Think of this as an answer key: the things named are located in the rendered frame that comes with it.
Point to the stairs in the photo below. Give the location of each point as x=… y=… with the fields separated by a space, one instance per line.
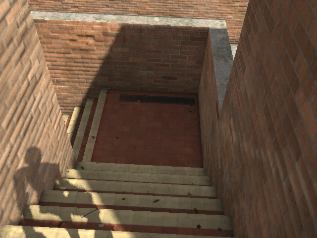
x=108 y=200
x=78 y=126

